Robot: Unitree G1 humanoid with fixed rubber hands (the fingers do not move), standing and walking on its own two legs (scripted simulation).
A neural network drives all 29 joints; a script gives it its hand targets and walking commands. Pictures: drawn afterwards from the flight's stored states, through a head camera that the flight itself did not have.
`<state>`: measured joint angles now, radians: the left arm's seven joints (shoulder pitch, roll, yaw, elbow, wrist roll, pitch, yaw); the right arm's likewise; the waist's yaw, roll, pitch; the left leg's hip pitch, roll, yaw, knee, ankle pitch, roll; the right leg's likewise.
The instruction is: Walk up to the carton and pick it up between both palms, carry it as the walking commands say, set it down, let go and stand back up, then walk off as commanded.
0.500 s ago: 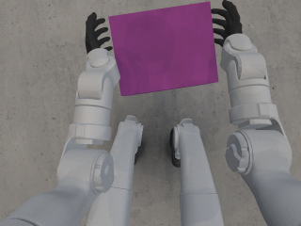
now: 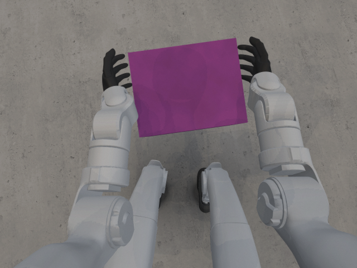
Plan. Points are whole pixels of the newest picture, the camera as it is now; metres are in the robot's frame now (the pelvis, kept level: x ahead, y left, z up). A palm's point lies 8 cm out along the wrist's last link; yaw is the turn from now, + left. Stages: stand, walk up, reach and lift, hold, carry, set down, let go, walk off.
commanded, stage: reach and lift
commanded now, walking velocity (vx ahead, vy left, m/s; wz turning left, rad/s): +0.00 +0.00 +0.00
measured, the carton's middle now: (186, 95) +0.45 +0.02 -0.12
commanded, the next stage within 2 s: none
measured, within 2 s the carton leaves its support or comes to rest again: neither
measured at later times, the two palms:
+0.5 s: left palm (88, 79) +0.40 +0.17 +0.07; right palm (278, 65) +0.44 -0.12 +0.07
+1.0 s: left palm (62, 51) +0.41 +0.18 +0.14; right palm (306, 41) +0.44 -0.12 +0.14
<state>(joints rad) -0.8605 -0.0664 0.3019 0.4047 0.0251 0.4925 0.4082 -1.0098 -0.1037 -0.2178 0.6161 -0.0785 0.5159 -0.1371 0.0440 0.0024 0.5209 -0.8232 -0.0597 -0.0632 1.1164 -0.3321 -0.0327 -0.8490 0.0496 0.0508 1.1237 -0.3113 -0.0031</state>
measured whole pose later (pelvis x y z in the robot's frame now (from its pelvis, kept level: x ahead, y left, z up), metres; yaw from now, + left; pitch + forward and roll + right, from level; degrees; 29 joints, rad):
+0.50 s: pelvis +0.04 -0.01 +0.06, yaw +1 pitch +6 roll +0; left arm -0.68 -0.11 0.37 0.62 0.16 0.50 0.29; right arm -0.77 0.02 -0.29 0.76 -0.20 0.52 -0.14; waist 0.06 0.00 0.07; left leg -0.67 -0.04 -0.09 0.80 -0.24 -0.03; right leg -0.69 0.05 0.04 0.80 -0.22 -0.02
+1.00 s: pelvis +0.13 +0.00 +0.10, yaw +0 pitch -4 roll +0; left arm -0.30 -0.16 0.28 0.41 0.19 0.71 0.24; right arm -0.38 0.07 -0.15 0.55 -0.23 0.70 -0.05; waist 0.05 0.01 -0.11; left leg -0.15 -0.03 -0.08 0.47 -0.26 -0.01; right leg -0.18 0.04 0.06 0.48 -0.24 -0.01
